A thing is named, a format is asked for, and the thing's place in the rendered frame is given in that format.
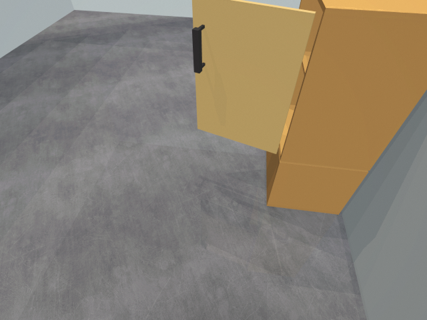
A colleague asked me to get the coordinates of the cupboard door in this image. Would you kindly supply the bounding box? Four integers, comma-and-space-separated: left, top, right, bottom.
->
192, 0, 316, 154

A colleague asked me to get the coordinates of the handle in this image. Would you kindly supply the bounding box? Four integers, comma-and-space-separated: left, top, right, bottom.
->
192, 25, 205, 73

